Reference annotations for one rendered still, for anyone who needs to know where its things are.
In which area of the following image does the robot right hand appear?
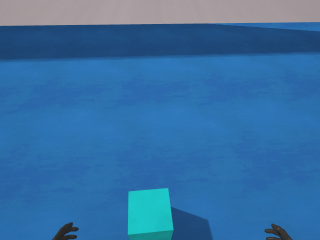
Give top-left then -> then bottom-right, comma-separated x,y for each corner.
264,223 -> 293,240

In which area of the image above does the carton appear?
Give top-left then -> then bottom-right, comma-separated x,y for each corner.
128,188 -> 174,240

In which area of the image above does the robot left hand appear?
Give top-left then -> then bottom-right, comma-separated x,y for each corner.
52,222 -> 79,240

